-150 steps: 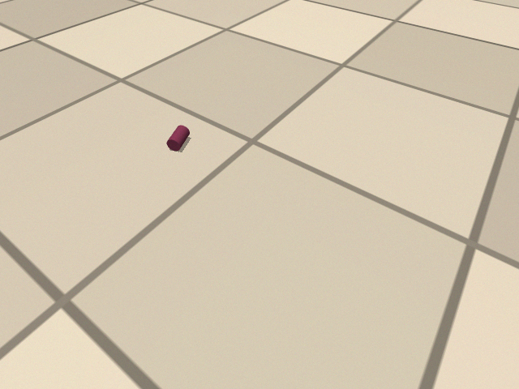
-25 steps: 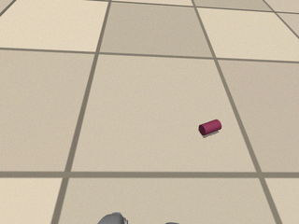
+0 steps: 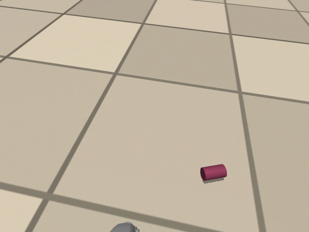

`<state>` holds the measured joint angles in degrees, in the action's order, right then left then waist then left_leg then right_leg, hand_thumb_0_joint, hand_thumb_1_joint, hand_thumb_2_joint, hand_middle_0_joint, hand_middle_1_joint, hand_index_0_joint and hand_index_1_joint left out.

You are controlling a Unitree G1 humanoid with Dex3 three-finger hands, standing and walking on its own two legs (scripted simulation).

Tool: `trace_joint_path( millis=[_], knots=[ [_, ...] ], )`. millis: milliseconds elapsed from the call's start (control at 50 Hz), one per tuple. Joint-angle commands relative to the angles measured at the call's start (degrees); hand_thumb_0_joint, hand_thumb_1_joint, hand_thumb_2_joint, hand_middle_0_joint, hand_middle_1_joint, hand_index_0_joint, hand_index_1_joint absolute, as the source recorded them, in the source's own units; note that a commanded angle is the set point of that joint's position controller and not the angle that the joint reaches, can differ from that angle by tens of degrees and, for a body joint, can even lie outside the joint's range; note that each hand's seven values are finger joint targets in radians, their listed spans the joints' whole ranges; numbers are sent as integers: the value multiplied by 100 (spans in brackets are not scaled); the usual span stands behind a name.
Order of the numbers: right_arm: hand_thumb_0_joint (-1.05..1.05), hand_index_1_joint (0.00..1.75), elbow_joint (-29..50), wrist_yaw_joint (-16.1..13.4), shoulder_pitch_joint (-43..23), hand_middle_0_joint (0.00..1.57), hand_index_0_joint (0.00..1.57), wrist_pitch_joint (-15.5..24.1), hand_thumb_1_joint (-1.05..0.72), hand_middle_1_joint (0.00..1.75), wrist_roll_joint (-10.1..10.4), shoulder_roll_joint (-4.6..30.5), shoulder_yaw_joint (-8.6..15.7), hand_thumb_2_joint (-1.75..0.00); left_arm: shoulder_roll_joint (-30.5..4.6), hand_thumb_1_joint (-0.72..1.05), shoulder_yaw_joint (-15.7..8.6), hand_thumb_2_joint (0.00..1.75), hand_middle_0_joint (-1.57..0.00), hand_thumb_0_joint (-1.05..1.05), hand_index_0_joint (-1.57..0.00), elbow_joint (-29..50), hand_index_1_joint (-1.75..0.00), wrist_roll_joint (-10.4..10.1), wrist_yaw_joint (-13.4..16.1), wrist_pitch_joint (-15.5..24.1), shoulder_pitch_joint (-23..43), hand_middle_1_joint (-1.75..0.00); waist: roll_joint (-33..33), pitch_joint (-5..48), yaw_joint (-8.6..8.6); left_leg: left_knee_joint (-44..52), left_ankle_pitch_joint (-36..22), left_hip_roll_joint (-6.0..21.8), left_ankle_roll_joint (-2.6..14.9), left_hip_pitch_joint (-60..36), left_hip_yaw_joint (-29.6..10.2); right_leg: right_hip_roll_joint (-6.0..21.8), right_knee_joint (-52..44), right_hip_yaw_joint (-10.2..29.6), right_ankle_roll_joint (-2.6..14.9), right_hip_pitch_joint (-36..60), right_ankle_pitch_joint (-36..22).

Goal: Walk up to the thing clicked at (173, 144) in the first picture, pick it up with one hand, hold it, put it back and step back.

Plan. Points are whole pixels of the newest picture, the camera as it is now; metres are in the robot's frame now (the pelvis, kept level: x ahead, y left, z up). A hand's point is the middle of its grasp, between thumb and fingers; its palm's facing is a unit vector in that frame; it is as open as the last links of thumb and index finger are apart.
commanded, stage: walk up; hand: left
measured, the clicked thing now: (213, 172) +0.66 -0.34 -0.72
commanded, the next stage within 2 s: none
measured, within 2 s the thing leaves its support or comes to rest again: neither
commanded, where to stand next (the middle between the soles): +0.39 -0.72 m, yaw +17 degrees
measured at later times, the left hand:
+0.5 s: hand out of the picture +0.16 +0.10 -0.17, palm faces +0.08 -0.93 -0.37, open 7.4 cm
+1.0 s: hand out of the picture +0.18 -0.15 -0.17, palm faces +0.20 -0.93 -0.32, open 7.4 cm
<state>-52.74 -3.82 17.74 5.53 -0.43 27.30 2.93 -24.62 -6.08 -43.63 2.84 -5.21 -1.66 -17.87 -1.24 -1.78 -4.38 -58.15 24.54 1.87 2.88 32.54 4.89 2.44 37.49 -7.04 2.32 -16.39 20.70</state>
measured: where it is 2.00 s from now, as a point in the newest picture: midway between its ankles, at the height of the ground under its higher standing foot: outside the picture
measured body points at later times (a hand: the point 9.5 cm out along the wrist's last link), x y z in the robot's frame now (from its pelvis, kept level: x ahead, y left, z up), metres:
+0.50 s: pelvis +0.10 -0.22 -0.03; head +0.12 -0.18 +0.42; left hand +0.16 +0.14 -0.14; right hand +0.18 -0.59 -0.09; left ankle +0.12 +0.03 -0.72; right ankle +0.17 -0.39 -0.72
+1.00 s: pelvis +0.21 -0.41 -0.02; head +0.25 -0.37 +0.43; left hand +0.17 -0.10 -0.15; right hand +0.36 -0.72 -0.11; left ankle +0.23 -0.29 -0.72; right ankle +0.18 -0.44 -0.68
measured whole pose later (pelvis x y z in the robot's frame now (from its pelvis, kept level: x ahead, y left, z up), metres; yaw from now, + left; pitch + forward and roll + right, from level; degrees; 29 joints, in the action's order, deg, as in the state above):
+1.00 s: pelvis +0.21 -0.41 -0.02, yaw +14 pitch -1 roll +3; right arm -50.2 -6.5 16.7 4.6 -0.4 23.7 1.5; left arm -22.3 -4.9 -41.3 4.1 -3.0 -5.0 -18.4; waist -6.2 -8.7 -3.6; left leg -41.9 17.3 -2.2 3.0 23.8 4.8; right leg -4.4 61.8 -3.9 -1.0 -24.8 30.4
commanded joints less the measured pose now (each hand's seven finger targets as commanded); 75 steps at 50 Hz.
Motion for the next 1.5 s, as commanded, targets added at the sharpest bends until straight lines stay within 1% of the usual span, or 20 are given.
trace_joint_path(
  millis=[0,60,100,140,280,400,460,500,560,640,800,880,920,960,1060,1240,1280,1320,1380,1480],
  knots=[
    [0,30,235,-63,725,20,20,158,-90,30,57,876,262,-90,-1165,90,-276,90,-20,0,-20,729,-30,60,117,160,453,-30,-986,-42,219,1475,-572,-6,132,-433,-11,1260,-1081,1219,1336,229,-2109],
    [0,30,-75,-201,2019,20,20,158,-90,30,38,1134,449,-90,-916,90,-138,90,-20,0,-20,1041,-30,-22,81,72,713,-30,87,717,857,2790,-2405,29,87,-3062,-211,612,665,397,730,-781,-1884],
    [0,30,289,-374,1911,20,20,107,-90,30,-99,1974,687,-90,-738,90,-105,90,-20,0,-20,1045,-30,17,93,-28,87,-30,1086,1047,767,3547,-479,2065,816,-3987,-4063,-90,2545,701,60,-2638,1022],
    [0,30,697,-435,980,20,20,68,-90,30,96,2128,706,-90,-1625,90,-341,90,-20,0,-20,810,-30,48,88,-228,-327,-30,238,714,508,4114,964,2736,1485,-2905,-4797,334,3576,1353,-207,-2504,962],
    [0,30,581,-258,496,20,20,140,-90,30,-63,1686,506,-90,-1301,90,-433,90,-20,0,-20,593,-30,96,-7,-264,-186,-30,700,-201,340,3432,100,1260,995,-916,-2040,540,2743,1218,-313,-1825,295],
    [0,30,576,-211,454,20,20,86,-90,30,-189,2129,645,-90,-1263,90,-476,90,-20,0,-20,701,-30,54,-70,-328,212,-30,1520,-26,512,3372,1279,1217,987,-738,-2238,469,2089,913,-368,-1882,589],
    [0,30,689,-256,-397,20,20,-7,-90,30,-198,2201,634,-90,-1309,90,-577,90,-20,0,-20,462,-30,6,-63,-290,-464,-30,1528,282,-115,2922,696,1243,683,246,-1748,409,950,593,-227,-214,248],
    [0,30,695,-329,-662,20,20,-135,-90,30,-220,1220,350,-90,-1659,90,-762,90,-20,0,-20,-102,-30,119,49,-201,-1858,-30,-1038,379,-1002,-422,1037,-62,131,1850,-360,287,-804,1121,-274,1387,764],
    [0,30,447,-482,-39,20,20,-180,-90,30,-70,1323,433,-90,-2401,90,-788,90,-20,0,-20,743,-30,1,216,-54,328,-30,-1497,-404,138,-2057,628,-48,-56,2019,-1031,1885,-3088,4633,383,-198,2962],
    [0,30,-245,-357,541,20,20,-147,-90,30,111,1361,343,-90,-1505,90,-513,90,-20,0,-20,535,-30,62,259,21,356,-30,-1037,-430,333,-1088,-129,-25,-16,1081,-817,957,-1590,2147,312,-23,108],
    [0,30,10,-263,349,20,20,-124,-90,30,85,1023,195,-90,-1024,90,-311,90,-20,0,-20,779,-30,161,286,-13,-90,-30,-706,-74,-9,868,-475,-213,41,157,-334,1111,-1417,1851,501,918,-2022],
    [0,30,-167,-315,1516,20,20,-101,-90,30,99,1008,297,-90,-969,90,-209,90,-20,0,-20,1128,-30,144,292,-42,536,-30,-61,332,744,2647,-1931,-154,232,-2450,-141,540,304,882,-32,-423,-3209],
    [0,30,14,-454,1851,20,20,-109,-90,30,-71,1520,530,-90,-563,90,-126,90,-20,0,-20,1180,-30,100,322,24,0,-30,1510,799,932,3059,-3069,1879,1318,-4433,-3339,-272,2822,743,-741,-2784,975],
    [0,30,369,-593,1001,20,20,-96,-90,30,165,2024,666,-90,-1433,90,-322,90,-20,0,-20,996,-30,143,348,-183,-171,-30,482,849,676,3465,-2474,3528,2255,-3297,-4899,64,4674,1925,-824,-2728,1546],
    [0,30,410,-523,403,20,20,43,-90,30,-8,1605,492,-90,-1258,90,-438,90,-20,0,-20,863,-30,46,185,-223,374,-30,55,-157,391,2882,-2374,1648,1270,-910,-1755,50,4232,1995,-334,-1843,314],
    [0,30,377,-301,-358,20,20,-73,-90,30,-250,1851,553,-90,-1155,90,-500,90,-20,0,-20,302,-30,40,39,-292,-643,-30,528,574,-332,1325,-323,660,421,194,-336,-260,169,254,-225,676,-191],
    [0,30,489,-313,-271,20,20,-204,-90,30,-177,909,241,-90,-1819,90,-633,90,-20,0,-20,274,-30,232,122,-218,-1245,-30,-2033,253,-795,-1496,1564,-217,-8,2058,244,821,-911,2422,292,714,375],
    [0,30,458,-465,-209,20,20,-184,-90,30,-146,1247,443,-90,-2424,90,-635,90,-20,0,-20,875,-30,20,219,-180,727,-30,-1812,-34,205,-1704,1054,97,-108,1181,-406,1767,-2490,4664,1297,-615,1050],
    [0,30,-229,-364,602,20,20,-118,-90,30,110,1346,416,-90,-1755,90,-439,90,-20,0,-20,801,-30,129,270,-201,966,-30,-1552,-177,451,-728,522,261,-101,437,-218,901,-915,2364,1093,-627,-376],
    [0,30,-575,-352,2066,20,20,56,-90,30,27,1233,491,-90,-1151,90,-129,90,-20,0,-20,990,-30,119,245,-259,1182,-30,-640,417,940,2659,-978,141,86,-2568,-593,395,1024,1448,763,-1600,-1143]
  ],
)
